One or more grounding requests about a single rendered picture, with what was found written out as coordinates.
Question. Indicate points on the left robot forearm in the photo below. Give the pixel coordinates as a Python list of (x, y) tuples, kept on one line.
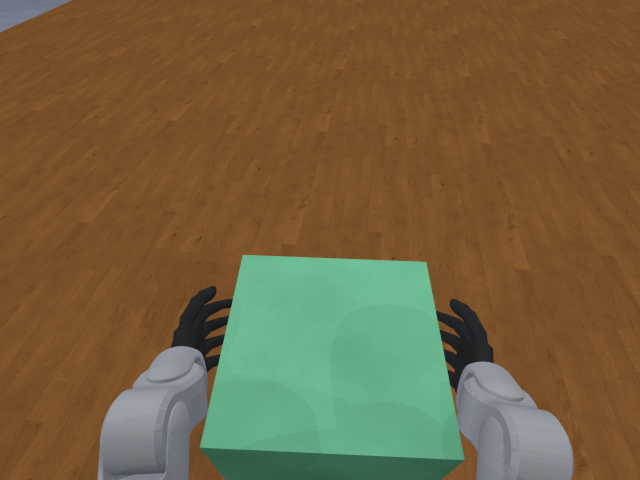
[(146, 431)]

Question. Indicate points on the robot right hand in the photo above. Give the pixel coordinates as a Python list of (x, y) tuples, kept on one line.
[(472, 346)]

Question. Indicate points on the robot left hand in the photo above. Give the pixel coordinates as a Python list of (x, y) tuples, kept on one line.
[(193, 329)]

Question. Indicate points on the carton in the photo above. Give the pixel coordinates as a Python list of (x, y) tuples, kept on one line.
[(332, 369)]

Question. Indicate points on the right robot forearm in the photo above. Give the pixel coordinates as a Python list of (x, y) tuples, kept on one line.
[(514, 439)]

